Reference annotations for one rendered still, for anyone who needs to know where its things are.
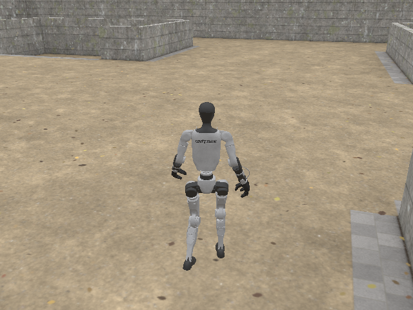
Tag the right robot hand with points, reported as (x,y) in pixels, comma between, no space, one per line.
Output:
(245,188)

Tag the right robot upper arm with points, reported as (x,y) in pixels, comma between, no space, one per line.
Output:
(230,147)

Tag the right robot forearm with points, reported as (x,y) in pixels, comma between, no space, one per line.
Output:
(239,172)

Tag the left robot forearm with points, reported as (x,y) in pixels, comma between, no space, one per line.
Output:
(176,166)

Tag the left robot hand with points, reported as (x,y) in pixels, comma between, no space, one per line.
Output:
(174,174)

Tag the left robot upper arm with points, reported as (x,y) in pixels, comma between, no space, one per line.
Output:
(183,144)

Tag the robot left thigh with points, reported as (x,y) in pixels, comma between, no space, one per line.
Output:
(191,190)

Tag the left robot shin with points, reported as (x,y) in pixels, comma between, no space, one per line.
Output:
(191,237)

